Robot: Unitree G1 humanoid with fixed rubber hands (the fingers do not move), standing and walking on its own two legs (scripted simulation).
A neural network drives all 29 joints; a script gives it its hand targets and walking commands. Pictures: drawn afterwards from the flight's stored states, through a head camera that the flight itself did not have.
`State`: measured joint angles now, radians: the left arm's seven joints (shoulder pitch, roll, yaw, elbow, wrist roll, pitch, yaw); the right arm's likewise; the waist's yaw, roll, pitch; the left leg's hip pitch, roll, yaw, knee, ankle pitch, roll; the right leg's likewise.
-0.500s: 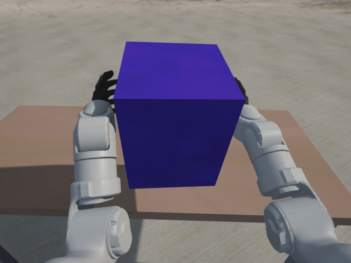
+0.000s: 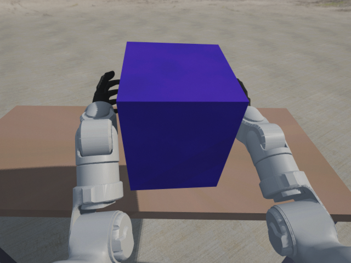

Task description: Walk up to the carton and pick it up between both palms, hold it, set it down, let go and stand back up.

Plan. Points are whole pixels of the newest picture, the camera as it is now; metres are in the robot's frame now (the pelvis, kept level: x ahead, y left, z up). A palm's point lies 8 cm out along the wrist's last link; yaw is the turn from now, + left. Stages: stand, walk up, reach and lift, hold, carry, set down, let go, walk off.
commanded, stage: hold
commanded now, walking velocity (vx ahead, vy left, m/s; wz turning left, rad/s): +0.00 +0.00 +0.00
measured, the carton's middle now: (174, 118) +0.37 +0.00 +0.21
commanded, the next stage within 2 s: none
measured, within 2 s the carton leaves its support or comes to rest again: neither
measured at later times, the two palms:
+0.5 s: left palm (104, 107) +0.36 +0.14 +0.26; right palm (241, 109) +0.36 -0.15 +0.23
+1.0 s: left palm (103, 106) +0.36 +0.14 +0.26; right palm (240, 110) +0.36 -0.15 +0.23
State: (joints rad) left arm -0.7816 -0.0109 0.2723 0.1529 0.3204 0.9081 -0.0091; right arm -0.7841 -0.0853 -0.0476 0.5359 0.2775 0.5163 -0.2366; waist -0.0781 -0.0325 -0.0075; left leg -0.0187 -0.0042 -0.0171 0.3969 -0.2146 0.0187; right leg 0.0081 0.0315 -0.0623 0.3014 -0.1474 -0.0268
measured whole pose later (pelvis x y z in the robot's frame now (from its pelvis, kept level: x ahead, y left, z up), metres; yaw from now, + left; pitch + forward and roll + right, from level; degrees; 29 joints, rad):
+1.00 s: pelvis +0.00 +0.00 +0.00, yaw +0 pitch -9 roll -1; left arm -0.80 0.00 0.28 0.19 0.32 0.90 -0.02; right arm -0.80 -0.08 -0.05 0.56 0.26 0.51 -0.24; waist -0.08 -0.04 -0.01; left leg -0.02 0.00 -0.02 0.39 -0.21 0.01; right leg 0.00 0.03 -0.06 0.30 -0.14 -0.03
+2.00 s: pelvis +0.00 +0.00 +0.00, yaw +0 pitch -9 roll -1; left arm -0.80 -0.01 0.29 0.18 0.32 0.90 -0.01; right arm -0.80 -0.08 -0.05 0.55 0.27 0.52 -0.24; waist -0.08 -0.03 -0.01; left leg -0.02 -0.01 -0.02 0.39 -0.21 0.02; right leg 0.01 0.04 -0.05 0.30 -0.15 -0.03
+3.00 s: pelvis +0.00 +0.00 +0.00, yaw +0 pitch -9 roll -1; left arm -0.80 0.00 0.29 0.19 0.32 0.90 -0.02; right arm -0.80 -0.08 -0.04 0.56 0.27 0.52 -0.25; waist -0.08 -0.03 -0.01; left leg -0.02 -0.01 -0.03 0.39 -0.21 0.02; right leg 0.01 0.04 -0.05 0.30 -0.15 -0.03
